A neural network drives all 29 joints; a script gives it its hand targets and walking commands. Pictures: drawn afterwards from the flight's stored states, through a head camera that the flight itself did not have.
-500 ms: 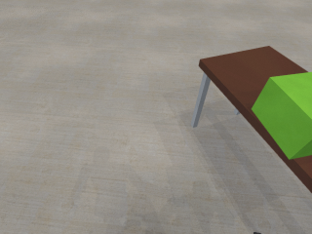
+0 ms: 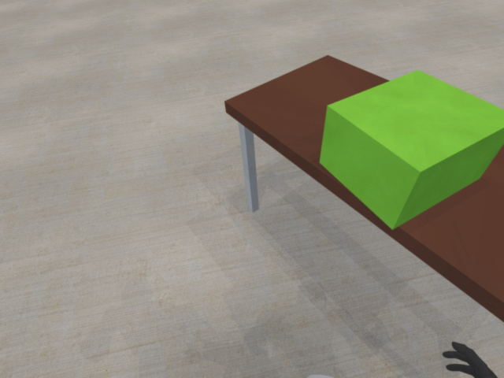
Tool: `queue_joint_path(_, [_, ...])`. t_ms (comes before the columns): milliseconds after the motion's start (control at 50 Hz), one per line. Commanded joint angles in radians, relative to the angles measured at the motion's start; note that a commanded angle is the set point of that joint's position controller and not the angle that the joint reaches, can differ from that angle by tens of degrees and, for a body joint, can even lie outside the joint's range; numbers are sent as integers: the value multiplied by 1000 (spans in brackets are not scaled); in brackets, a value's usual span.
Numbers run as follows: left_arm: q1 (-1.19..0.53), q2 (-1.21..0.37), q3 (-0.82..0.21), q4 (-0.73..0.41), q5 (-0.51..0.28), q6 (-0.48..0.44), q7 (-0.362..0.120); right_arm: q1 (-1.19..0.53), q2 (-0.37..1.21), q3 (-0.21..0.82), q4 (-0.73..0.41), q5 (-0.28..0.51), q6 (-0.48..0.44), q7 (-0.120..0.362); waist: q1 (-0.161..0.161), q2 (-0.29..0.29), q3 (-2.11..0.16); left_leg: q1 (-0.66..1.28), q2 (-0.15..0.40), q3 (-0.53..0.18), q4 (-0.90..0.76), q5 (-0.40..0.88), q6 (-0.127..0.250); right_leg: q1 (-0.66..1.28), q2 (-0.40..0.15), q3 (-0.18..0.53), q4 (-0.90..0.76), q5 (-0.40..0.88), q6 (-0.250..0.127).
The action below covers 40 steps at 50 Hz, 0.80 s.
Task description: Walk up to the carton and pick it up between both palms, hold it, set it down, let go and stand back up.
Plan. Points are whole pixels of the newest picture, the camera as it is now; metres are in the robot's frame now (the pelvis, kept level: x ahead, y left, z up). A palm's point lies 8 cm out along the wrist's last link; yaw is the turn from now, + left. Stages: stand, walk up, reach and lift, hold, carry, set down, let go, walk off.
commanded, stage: walk up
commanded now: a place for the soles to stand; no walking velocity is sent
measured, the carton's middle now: (406, 143) +0.63 -0.37 -0.03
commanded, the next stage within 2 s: none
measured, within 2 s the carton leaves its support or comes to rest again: neither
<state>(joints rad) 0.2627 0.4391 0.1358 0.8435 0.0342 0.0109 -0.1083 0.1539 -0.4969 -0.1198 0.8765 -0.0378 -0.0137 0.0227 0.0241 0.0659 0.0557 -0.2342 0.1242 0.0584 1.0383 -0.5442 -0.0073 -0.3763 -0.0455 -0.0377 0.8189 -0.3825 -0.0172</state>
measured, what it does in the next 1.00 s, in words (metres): walks ahead, turning right: left foot, then right foot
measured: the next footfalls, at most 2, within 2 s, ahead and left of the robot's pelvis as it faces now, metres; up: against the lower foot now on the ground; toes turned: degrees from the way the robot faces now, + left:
left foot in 0.32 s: +0.30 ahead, +0.08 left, +0.00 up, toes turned -14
right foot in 0.78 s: +0.36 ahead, -0.21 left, +0.00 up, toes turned -34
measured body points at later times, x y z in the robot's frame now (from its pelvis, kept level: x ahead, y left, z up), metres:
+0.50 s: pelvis +0.19 +0.02 +0.02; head +0.23 +0.02 +0.47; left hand +0.40 +0.29 -0.09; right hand +0.16 -0.33 -0.05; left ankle +0.26 +0.09 -0.71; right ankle +0.11 -0.10 -0.62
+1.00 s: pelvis +0.33 -0.05 +0.00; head +0.33 -0.08 +0.45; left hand +0.59 +0.16 -0.08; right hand +0.24 -0.37 -0.11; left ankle +0.39 +0.05 -0.66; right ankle +0.33 -0.18 -0.71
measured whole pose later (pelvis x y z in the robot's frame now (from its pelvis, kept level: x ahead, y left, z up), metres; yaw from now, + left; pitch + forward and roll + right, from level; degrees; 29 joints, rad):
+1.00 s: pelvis +0.33 -0.05 +0.00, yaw -33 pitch -5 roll -1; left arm 0.27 0.39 0.05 0.77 0.00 -0.05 -0.03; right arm 0.27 -0.43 -0.04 0.76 -0.01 -0.05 0.04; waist 0.00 0.07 0.13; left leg -0.41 0.06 0.02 1.14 -0.50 0.04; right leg -0.36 0.03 -0.03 0.73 -0.29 -0.04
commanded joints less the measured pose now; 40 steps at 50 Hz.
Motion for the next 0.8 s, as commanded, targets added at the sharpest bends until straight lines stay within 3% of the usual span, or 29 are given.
queue_joint_path(0, [28,285,53,-94,-34,-31,57,-17,-144,-10,-129,32,-60,6,-23,-168,-3,-355,-44,-90,50,64,9,216,-186,518,-488,47,-219])
queue_joint_path(20, [27,264,41,-118,-32,-36,64,0,-145,-10,-129,27,-63,3,-24,-213,-6,-328,-56,-75,22,81,13,206,-151,509,-468,152,-193])
queue_joint_path(40, [-2,242,38,-126,-28,-41,63,11,-156,-13,-125,22,-60,1,-28,-208,-28,-288,-55,-75,3,125,12,172,-142,486,-473,109,-187])
queue_joint_path(60, [22,245,33,-138,-23,-42,62,-41,-157,-16,-152,19,-57,1,-1,-240,-5,-259,-65,-54,-68,79,6,134,-126,479,-480,71,-196])
queue_joint_path(100, [37,246,30,-146,-9,-48,60,-38,-144,-13,-171,17,-55,0,2,-212,12,-268,-80,-54,-122,110,10,121,-129,504,-481,119,-216])
queue_joint_path(160, [72,237,16,-165,-7,-61,67,-76,-124,-16,-208,14,-60,6,7,-252,17,-295,-76,-76,-192,202,20,137,-148,553,-472,129,-232])
queue_joint_path(180, [80,226,13,-176,-12,-63,71,-65,-123,-13,-207,10,-64,4,18,-282,19,-267,-86,-54,-243,239,11,145,-114,505,-452,220,-216])
queue_joint_path(240, [91,217,7,-191,-17,-65,77,1,-107,-16,-219,13,-84,-2,-18,-210,17,-133,-107,-54,-374,269,27,116,-94,499,-346,354,-170])
queue_joint_path(260, [40,214,4,-215,-25,-64,79,77,-101,-15,-192,18,-92,-4,-72,-180,-8,14,-103,-60,-496,359,31,38,-65,449,-278,343,-134])
queue_joint_path(280, [13,193,-5,-223,-34,-68,82,182,-129,-35,-163,8,-99,-7,-152,-85,-70,221,-50,-157,-611,394,49,-72,-10,349,-77,305,-80])
queue_joint_path(300, [73,81,-27,-236,-31,-75,84,279,-237,-63,-148,-12,-108,-21,-186,274,-178,407,155,-442,-732,143,76,-237,138,210,277,32,-31])
queue_joint_path(320, [133,141,-18,-215,-18,-64,95,221,-255,-61,-181,9,-98,-23,-120,175,-114,351,326,-776,-847,-37,118,-340,141,184,412,-156,1])
queue_joint_path(340, [222,216,-14,-186,-23,-54,99,91,-240,-61,-221,23,-91,-16,-55,183,-133,328,363,-779,-830,-174,179,-340,63,175,460,-120,-12])
queue_joint_path(360, [230,243,-14,-133,-17,-55,91,16,-196,-53,-236,24,-92,-9,-22,132,-69,253,345,-730,-850,-210,201,-338,30,176,493,-74,-15])
queue_joint_path(380, [210,258,1,-121,-13,-60,80,29,-179,-45,-240,21,-97,-13,-30,13,-21,157,299,-613,-827,-71,191,-286,6,191,489,0,2])
queue_joint_path(440, [138,202,-2,-117,-19,-47,58,116,-146,-26,-192,18,-108,-18,-32,-20,25,18,130,-260,-767,354,50,-164,-12,182,350,120,21])
queue_joint_path(480, [85,152,-28,-118,-40,-33,53,143,-167,-31,-182,27,-111,-11,-49,82,-22,140,113,-159,-723,581,78,-172,-3,143,283,127,11])
queue_joint_path(500, [44,148,-40,-130,-40,-31,51,156,-174,-31,-195,22,-107,-9,-69,103,-15,195,126,-130,-718,617,139,-210,-5,109,231,99,20])
queue_joint_path(540, [-27,141,-41,-151,-35,-34,51,193,-157,-32,-207,23,-104,-10,-76,55,9,225,156,-103,-699,715,193,-256,-29,114,142,80,22])
queue_joint_path(560, [-37,134,-46,-144,-37,-32,47,195,-170,-35,-189,20,-99,-5,-93,142,44,224,143,-49,-708,710,198,-288,-44,79,105,94,23])
queue_joint_path(600, [-89,152,-41,-152,-27,-36,46,227,-160,-38,-194,28,-99,-8,-112,36,38,260,183,-78,-681,800,227,-291,-57,61,60,78,19])
queue_joint_path(620, [-122,139,-49,-162,-20,-42,43,243,-171,-43,-199,32,-98,-8,-126,25,19,243,189,-50,-668,837,221,-267,-61,36,4,84,12])
queue_joint_path(640, [-95,128,-53,-154,-17,-40,37,236,-185,-40,-208,28,-93,-6,-116,53,0,224,188,-24,-659,816,211,-216,-63,11,-16,91,5])
queue_joint_path(660, [-58,138,-38,-150,-23,-48,35,159,-183,-32,-223,29,-88,-4,-72,112,-28,155,178,28,-646,716,209,-107,-75,6,-92,134,1])
queue_joint_path(680, [-16,137,-38,-134,-24,-54,31,126,-181,-33,-235,23,-87,-2,-47,83,-45,138,188,25,-629,647,201,-51,-65,2,-146,163,-18])
queue_joint_path(720, [-13,170,-27,-127,-9,-56,36,153,-175,-24,-231,29,-78,-1,-55,61,-69,80,179,39,-545,600,191,60,-21,-30,-177,153,-35])
queue_joint_path(740, [-9,183,-11,-114,-3,-58,41,139,-158,-21,-245,34,-75,-3,-33,31,-66,-14,182,47,-495,502,177,156,8,-50,-196,131,-40])
queue_joint_path(760, [78,204,5,-88,0,-63,50,144,-139,-10,-246,25,-71,0,28,-63,-100,-84,135,87,-314,507,152,289,38,-12,-205,81,-61])
queue_joint_path(780, [165,269,31,-80,2,-65,63,197,-105,1,-236,30,-69,-3,68,-277,-136,-219,68,116,-39,401,101,419,-25,195,-315,-118,-116])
